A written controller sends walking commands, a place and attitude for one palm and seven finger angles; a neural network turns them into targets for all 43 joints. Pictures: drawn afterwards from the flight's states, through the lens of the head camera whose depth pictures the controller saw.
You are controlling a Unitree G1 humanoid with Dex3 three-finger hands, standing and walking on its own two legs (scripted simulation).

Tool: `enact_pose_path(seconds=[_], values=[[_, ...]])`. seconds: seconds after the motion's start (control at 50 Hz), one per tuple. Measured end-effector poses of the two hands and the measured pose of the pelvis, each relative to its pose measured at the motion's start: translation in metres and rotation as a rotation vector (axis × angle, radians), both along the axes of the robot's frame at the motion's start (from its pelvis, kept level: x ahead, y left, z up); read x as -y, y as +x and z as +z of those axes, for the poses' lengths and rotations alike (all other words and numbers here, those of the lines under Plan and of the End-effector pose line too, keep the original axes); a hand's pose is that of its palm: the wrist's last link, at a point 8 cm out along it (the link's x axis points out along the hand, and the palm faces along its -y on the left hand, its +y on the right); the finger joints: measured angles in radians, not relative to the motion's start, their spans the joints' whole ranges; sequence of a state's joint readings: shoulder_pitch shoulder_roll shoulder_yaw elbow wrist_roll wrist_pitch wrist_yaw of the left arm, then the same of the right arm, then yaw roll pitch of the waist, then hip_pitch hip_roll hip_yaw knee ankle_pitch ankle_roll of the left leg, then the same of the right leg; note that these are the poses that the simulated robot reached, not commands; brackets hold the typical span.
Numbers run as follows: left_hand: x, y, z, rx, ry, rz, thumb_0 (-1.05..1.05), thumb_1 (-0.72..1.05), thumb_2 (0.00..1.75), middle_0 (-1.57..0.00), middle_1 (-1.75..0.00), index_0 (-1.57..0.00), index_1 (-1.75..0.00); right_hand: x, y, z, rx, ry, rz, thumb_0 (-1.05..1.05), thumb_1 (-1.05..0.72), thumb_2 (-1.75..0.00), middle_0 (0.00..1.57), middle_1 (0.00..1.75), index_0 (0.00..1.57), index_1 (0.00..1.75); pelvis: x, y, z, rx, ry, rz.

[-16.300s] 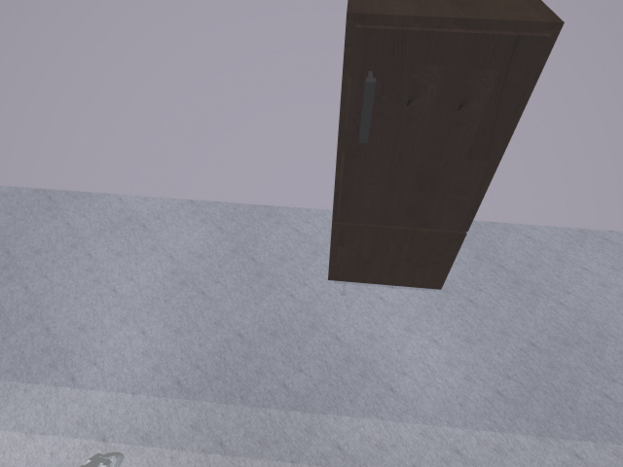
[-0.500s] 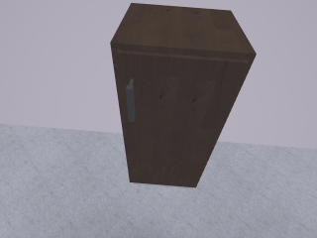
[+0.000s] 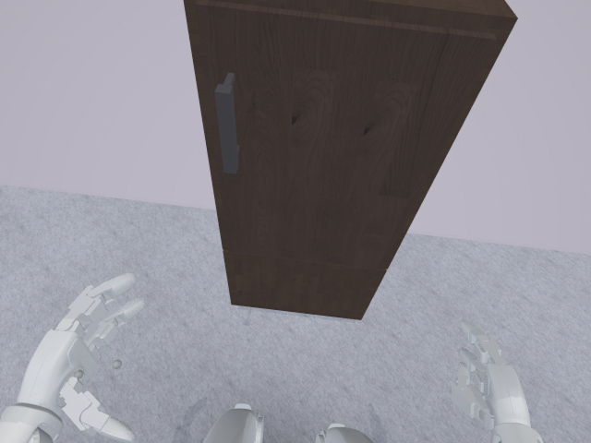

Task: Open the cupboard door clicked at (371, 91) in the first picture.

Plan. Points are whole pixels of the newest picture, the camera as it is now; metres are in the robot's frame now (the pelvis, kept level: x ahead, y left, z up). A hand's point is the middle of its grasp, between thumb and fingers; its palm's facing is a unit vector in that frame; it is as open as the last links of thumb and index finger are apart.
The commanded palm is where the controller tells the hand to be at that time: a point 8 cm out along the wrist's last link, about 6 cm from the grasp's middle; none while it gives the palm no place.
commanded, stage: raise the hand with hooked fingers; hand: left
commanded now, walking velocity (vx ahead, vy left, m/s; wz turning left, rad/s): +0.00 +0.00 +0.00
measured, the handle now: (230, 125) +0.57 +0.15 +0.11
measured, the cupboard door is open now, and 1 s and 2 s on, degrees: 0 0 0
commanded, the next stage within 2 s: move the hooked fingers beside the handle in 1.64 s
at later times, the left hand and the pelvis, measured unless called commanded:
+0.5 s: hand (80, 311) +0.25 +0.27 +0.07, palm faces -0.02 -1.00 -0.06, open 14.9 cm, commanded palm +0.22 +0.32 +0.08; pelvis +0.02 +0.02 +0.02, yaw +0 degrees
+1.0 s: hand (46, 268) +0.28 +0.31 +0.11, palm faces -0.02 -1.00 -0.05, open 14.0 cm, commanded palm +0.26 +0.35 +0.11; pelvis +0.02 +0.04 +0.04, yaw +1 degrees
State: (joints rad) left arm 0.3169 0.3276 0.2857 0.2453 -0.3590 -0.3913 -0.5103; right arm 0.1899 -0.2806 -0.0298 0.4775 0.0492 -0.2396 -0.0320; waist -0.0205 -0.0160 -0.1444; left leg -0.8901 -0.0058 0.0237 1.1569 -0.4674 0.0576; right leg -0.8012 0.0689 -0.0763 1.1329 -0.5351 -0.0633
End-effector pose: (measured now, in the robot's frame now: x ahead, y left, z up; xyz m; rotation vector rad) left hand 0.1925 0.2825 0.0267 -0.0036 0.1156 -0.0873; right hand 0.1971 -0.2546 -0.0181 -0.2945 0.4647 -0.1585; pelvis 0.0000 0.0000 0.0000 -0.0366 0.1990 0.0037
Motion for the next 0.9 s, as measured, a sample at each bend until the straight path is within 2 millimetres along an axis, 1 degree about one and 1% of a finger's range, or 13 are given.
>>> enact_pose_path(seconds=[0.02,0.06,0.1,0.14,0.18,0.24,0.32,0.42,0.54,0.62,0.7,0.9], values=[[-0.003,-0.005,0.000,-0.018,-0.006,0.029,-0.02,-0.50,0.30,-0.19,-0.53,-0.19,-0.53,-0.001,0.004,0.002,-0.002,-0.006,0.003,0.01,-0.91,-0.90,0.20,0.30,0.20,0.30,0.001,0.003,0.001,-0.001,-0.004,0.001],[-0.009,-0.015,0.006,-0.016,0.007,0.100,-0.02,-0.50,0.30,-0.20,-0.56,-0.19,-0.56,-0.005,0.009,0.002,-0.023,-0.016,0.016,0.01,-0.91,-0.90,0.20,0.30,0.20,0.30,0.002,0.009,0.004,-0.004,-0.014,0.009],[-0.016,-0.020,0.016,0.018,0.037,0.157,-0.02,-0.50,0.30,-0.20,-0.59,-0.20,-0.59,-0.010,0.011,-0.003,-0.059,-0.018,0.036,0.01,-0.91,-0.90,0.20,0.30,0.20,0.30,0.003,0.013,0.006,-0.011,-0.023,0.023],[-0.020,-0.020,0.025,0.059,0.065,0.176,-0.02,-0.50,0.30,-0.21,-0.62,-0.20,-0.62,-0.015,0.012,-0.012,-0.100,-0.016,0.058,0.01,-0.91,-0.90,0.20,0.30,0.20,0.30,0.003,0.014,0.006,-0.022,-0.031,0.034],[-0.023,-0.015,0.029,0.079,0.085,0.155,-0.02,-0.50,0.30,-0.21,-0.65,-0.21,-0.65,-0.021,0.011,-0.023,-0.140,-0.005,0.073,0.01,-0.91,-0.90,0.20,0.30,0.20,0.30,0.002,0.014,0.005,-0.035,-0.036,0.041],[-0.024,0.000,0.029,0.059,0.089,0.083,-0.02,-0.50,0.30,-0.22,-0.70,-0.21,-0.69,-0.028,0.005,-0.037,-0.186,0.022,0.074,0.01,-0.91,-0.90,0.20,0.30,0.20,0.30,0.000,0.014,0.005,-0.045,-0.039,0.039],[-0.026,0.020,0.032,0.026,0.068,0.028,-0.02,-0.50,0.30,-0.23,-0.76,-0.22,-0.75,-0.035,-0.008,-0.042,-0.215,0.060,0.042,0.01,-0.91,-0.90,0.20,0.30,0.21,0.30,-0.004,0.016,0.008,-0.046,-0.034,0.025],[-0.033,0.034,0.048,0.058,0.062,0.052,-0.01,-0.50,0.30,-0.24,-0.83,-0.24,-0.83,-0.036,-0.022,-0.036,-0.225,0.075,0.003,0.01,-0.91,-0.90,0.20,0.30,0.21,0.30,-0.010,0.019,0.016,-0.041,-0.026,0.013],[-0.041,0.039,0.050,0.050,0.061,0.057,-0.01,-0.50,0.30,-0.26,-0.92,-0.25,-0.92,-0.029,-0.030,-0.025,-0.228,0.038,-0.015,0.01,-0.91,-0.90,0.20,0.30,0.21,0.30,-0.018,0.020,0.021,-0.031,-0.026,0.014],[-0.045,0.041,0.052,0.057,0.059,0.055,-0.01,-0.50,0.30,-0.27,-0.98,-0.26,-0.98,-0.026,-0.030,-0.016,-0.221,0.009,-0.021,0.01,-0.91,-0.90,0.20,0.30,0.21,0.30,-0.022,0.019,0.024,-0.019,-0.029,0.015],[-0.053,0.045,0.057,0.083,0.059,0.064,-0.01,-0.50,0.30,-0.28,-1.04,-0.27,-1.04,-0.028,-0.028,-0.009,-0.211,-0.008,-0.019,0.01,-0.91,-0.90,0.20,0.30,0.20,0.30,-0.025,0.018,0.026,-0.006,-0.033,0.020],[-0.071,0.062,0.072,0.089,0.054,0.062,-0.01,-0.50,0.30,-0.30,-1.17,-0.29,-1.16,-0.046,-0.023,0.002,-0.191,0.008,0.005,0.01,-0.91,-0.90,0.20,0.30,0.20,0.30,-0.033,0.017,0.035,0.022,-0.035,0.026]])
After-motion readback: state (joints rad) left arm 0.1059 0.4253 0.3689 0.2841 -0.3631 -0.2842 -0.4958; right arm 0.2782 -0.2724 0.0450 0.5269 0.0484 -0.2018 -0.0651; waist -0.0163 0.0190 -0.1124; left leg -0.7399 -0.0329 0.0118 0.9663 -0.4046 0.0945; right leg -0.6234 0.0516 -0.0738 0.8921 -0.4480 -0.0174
